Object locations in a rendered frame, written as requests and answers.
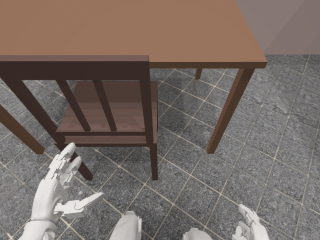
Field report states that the robot left forearm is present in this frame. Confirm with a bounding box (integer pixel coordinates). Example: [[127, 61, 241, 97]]
[[18, 219, 58, 240]]

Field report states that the robot thigh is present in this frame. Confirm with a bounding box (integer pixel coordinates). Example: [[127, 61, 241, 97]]
[[109, 214, 142, 240], [182, 230, 213, 240]]

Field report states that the chair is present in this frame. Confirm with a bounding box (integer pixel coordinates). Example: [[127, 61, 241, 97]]
[[0, 55, 158, 181]]

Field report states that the robot left hand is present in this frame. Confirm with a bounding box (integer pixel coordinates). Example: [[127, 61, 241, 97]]
[[31, 142, 105, 225]]

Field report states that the robot right thigh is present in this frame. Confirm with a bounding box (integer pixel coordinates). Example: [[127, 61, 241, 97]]
[[182, 230, 213, 240]]

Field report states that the robot right hand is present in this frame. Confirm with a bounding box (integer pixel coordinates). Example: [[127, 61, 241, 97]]
[[232, 204, 270, 240]]

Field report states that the table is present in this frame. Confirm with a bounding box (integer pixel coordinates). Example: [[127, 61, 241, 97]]
[[0, 0, 268, 154]]

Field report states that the robot left thigh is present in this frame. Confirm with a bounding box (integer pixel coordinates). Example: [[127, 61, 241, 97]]
[[109, 214, 142, 240]]

